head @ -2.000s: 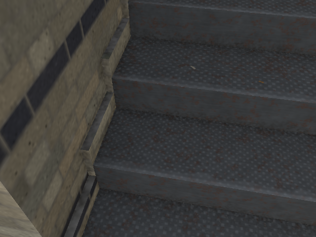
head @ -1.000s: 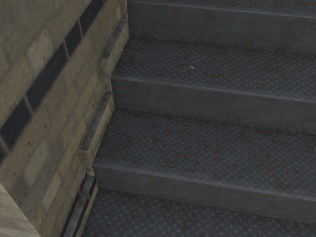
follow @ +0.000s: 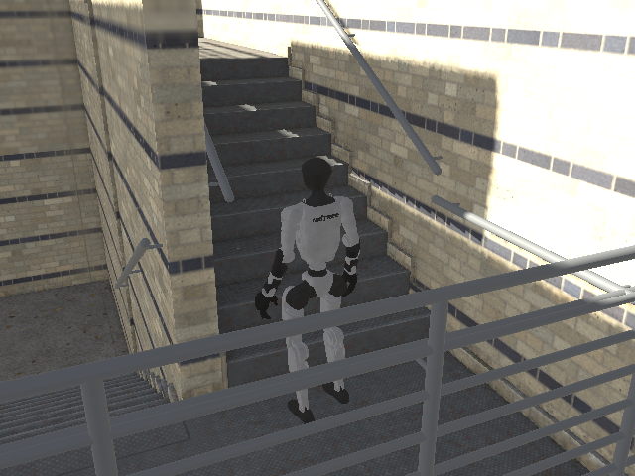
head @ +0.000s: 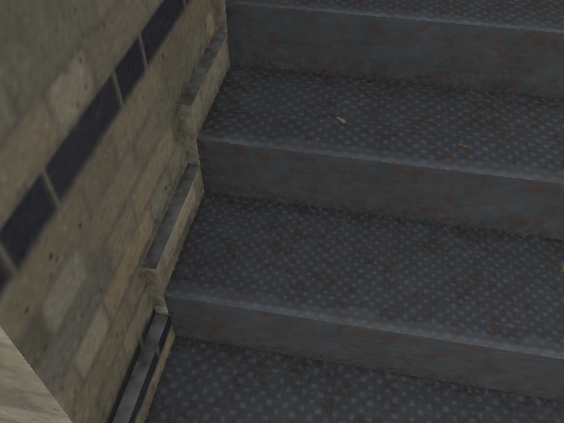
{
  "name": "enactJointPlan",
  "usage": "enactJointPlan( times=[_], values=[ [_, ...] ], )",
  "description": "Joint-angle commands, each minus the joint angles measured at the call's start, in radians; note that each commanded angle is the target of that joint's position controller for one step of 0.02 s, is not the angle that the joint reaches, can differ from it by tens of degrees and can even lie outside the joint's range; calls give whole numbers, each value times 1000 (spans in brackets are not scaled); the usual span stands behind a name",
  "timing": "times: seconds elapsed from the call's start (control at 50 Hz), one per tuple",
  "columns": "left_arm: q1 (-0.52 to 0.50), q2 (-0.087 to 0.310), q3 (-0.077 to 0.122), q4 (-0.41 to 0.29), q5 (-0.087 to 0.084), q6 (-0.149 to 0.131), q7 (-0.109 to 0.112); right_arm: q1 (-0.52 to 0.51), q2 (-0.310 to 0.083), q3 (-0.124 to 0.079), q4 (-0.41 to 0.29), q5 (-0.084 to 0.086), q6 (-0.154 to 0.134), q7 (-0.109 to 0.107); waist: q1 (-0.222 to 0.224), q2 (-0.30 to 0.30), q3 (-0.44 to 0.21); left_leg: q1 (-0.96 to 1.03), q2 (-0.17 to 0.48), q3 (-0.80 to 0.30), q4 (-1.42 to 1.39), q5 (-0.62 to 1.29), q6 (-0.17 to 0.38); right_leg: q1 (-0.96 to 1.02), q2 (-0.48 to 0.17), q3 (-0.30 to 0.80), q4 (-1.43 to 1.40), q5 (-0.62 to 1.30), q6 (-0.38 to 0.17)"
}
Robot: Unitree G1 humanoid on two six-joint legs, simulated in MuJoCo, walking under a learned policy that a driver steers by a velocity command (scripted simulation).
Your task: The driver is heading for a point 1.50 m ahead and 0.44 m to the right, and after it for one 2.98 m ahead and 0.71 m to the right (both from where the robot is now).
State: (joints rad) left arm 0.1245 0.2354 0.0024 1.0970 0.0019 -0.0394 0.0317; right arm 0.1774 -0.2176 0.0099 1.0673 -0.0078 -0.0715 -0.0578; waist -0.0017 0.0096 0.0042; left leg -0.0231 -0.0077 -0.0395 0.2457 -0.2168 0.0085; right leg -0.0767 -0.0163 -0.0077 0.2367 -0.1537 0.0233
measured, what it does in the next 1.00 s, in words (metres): stands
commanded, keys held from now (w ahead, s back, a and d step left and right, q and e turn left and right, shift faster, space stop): w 0.92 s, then no key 0.08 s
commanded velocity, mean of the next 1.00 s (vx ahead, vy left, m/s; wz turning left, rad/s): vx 0.20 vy -0.03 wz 0.00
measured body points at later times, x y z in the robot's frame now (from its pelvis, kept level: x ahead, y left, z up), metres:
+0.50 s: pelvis +0.00 +0.00 +0.00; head +0.00 +0.00 +0.45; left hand +0.09 +0.26 -0.14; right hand +0.07 -0.25 -0.14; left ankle -0.05 +0.12 -0.75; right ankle -0.02 -0.13 -0.75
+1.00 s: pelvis +0.00 +0.00 +0.00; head +0.00 +0.00 +0.45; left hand +0.09 +0.26 -0.14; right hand +0.07 -0.25 -0.14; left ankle -0.05 +0.12 -0.75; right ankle -0.02 -0.13 -0.75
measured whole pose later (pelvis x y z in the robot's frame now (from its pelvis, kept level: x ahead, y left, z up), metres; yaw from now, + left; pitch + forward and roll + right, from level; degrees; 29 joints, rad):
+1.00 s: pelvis +0.00 +0.00 +0.00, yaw +0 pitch +0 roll -1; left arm 0.12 0.24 0.00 1.10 0.00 -0.04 0.03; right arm 0.18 -0.22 0.01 1.07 -0.01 -0.07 -0.06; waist 0.00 0.01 0.01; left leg -0.02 -0.01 -0.04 0.25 -0.22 0.01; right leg -0.08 -0.02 -0.01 0.24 -0.15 0.03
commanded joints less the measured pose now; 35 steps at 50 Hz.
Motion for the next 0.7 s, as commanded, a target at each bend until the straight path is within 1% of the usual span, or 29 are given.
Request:
enactJointPlan(
  times=[0.02,0.7],
  values=[
    [-17,111,17,-36,0,-9,3,2,-103,-17,-34,0,-9,-3,0,5,-21,-55,115,-65,-23,276,7,53,-96,66,0,233,-24],
    [-17,113,18,-37,0,-9,2,0,-105,-17,-36,1,-9,-2,0,5,-22,-54,116,-63,-25,277,7,54,-97,66,-2,235,-23]
  ],
)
